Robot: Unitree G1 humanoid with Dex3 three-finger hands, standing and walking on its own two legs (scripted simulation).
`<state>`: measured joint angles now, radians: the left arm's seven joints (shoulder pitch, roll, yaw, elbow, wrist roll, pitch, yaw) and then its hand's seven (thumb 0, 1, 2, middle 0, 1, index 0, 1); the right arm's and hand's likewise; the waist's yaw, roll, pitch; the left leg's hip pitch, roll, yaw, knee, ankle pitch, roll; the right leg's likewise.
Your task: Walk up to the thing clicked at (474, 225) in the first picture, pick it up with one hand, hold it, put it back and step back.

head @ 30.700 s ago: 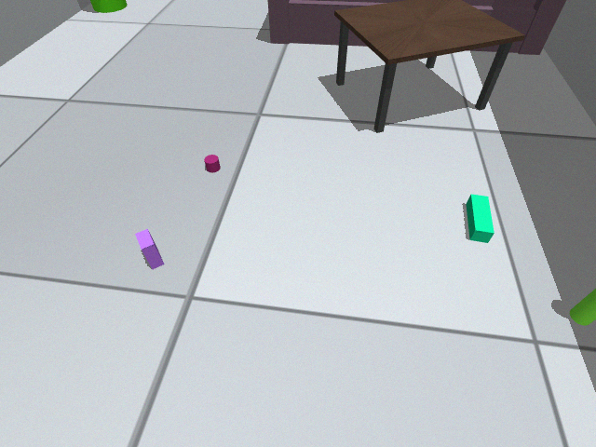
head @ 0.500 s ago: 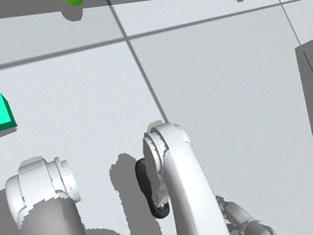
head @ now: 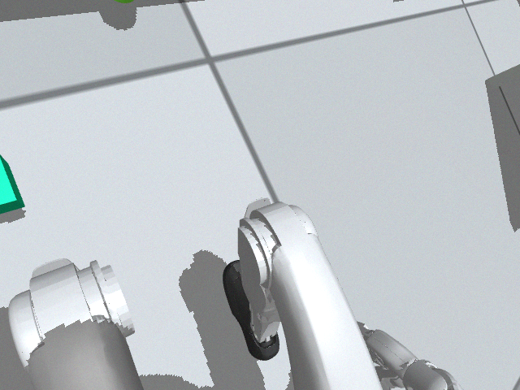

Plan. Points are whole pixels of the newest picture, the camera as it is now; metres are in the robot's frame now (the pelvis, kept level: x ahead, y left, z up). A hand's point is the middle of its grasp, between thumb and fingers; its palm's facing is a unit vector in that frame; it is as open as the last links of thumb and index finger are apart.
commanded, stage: open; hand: left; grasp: from above
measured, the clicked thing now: out of the picture +0.41 +0.35 -0.26
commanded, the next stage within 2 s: withdraw in 0.42 s
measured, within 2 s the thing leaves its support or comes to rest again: neither
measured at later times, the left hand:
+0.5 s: hand out of the picture +0.41 +0.35 -0.23, palm faces -0.44 -0.16 -0.89, open 14.1 cm
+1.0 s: hand out of the picture +0.42 +0.38 -0.11, palm faces -0.36 -0.08 -0.93, open 14.1 cm
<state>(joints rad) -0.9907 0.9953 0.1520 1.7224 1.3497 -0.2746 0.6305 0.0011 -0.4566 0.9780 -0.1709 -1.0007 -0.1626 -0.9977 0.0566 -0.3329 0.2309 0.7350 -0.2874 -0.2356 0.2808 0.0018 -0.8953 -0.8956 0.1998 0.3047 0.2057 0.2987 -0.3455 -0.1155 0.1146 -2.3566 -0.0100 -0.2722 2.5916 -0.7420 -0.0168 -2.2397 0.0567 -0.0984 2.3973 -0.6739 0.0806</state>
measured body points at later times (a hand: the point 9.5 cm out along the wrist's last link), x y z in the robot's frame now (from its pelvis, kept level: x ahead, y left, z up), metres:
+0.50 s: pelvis -0.01 +0.00 +0.00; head +0.24 +0.14 +0.35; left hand +0.43 +0.35 -0.18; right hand +0.07 -0.27 -0.05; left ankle +0.06 +0.12 -0.26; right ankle +0.12 -0.14 -0.26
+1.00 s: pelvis +0.00 +0.00 +0.04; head +0.22 +0.10 +0.42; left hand +0.43 +0.38 -0.05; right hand +0.11 -0.26 -0.06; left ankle +0.06 +0.12 -0.26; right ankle +0.12 -0.14 -0.26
